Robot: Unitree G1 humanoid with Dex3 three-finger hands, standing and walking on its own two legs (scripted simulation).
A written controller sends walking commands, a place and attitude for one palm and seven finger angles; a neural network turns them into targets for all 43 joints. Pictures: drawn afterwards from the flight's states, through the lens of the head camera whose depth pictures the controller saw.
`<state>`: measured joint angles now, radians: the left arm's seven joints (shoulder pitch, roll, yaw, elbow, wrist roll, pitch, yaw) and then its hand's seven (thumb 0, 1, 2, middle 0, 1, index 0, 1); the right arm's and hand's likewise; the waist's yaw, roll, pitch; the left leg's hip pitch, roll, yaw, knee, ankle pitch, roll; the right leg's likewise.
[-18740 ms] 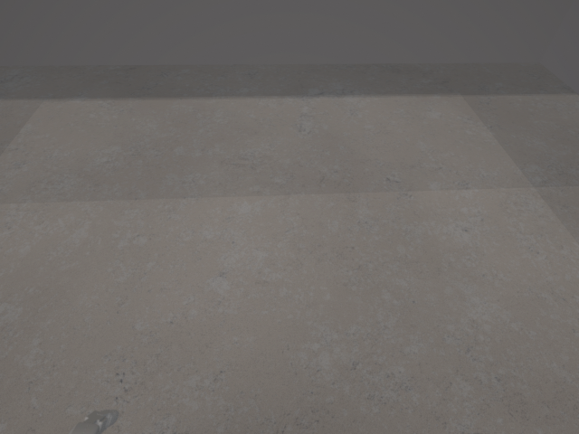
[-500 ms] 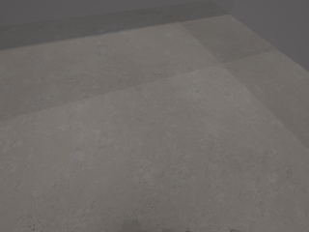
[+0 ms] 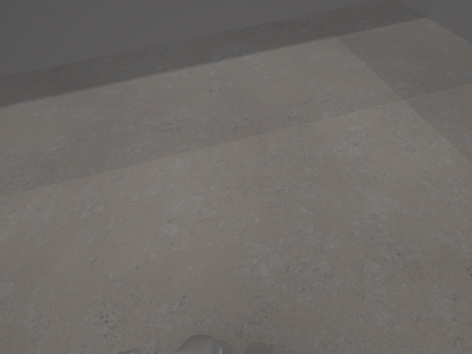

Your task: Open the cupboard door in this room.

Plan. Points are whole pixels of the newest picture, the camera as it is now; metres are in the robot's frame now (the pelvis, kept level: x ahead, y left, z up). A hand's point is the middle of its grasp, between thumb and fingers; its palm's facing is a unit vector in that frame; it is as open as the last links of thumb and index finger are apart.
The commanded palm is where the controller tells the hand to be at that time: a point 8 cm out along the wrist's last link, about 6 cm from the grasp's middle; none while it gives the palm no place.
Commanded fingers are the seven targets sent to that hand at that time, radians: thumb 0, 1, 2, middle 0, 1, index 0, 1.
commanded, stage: turn or walk to find it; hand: left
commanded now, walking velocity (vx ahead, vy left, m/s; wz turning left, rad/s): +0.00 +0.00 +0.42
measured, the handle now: out of the picture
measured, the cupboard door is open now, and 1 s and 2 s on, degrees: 0 0 0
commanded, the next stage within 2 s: stand and wait in 0.92 s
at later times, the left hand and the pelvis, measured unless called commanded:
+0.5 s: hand out of the picture -0.02 +0.26 -0.17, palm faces +0.26 -0.93 -0.24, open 7.4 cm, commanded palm none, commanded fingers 0.00 0.90 0.90 -0.20 -0.30 -0.20 -0.30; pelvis -0.02 +0.05 +0.00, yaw +12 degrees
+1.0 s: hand out of the picture -0.03 +0.19 -0.15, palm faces +0.42 -0.86 -0.28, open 7.4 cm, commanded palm none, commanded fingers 0.00 0.90 0.90 -0.20 -0.30 -0.20 -0.30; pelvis -0.02 -0.01 +0.00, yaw +26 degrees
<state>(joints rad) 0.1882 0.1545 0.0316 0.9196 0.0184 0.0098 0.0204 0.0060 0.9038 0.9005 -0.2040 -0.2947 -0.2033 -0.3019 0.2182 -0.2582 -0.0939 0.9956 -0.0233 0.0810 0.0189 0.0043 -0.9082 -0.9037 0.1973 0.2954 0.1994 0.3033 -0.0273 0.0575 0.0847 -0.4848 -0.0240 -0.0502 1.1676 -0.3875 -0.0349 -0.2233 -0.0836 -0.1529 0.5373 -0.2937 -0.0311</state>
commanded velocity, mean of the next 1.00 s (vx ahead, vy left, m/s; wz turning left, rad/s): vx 0.00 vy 0.00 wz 0.42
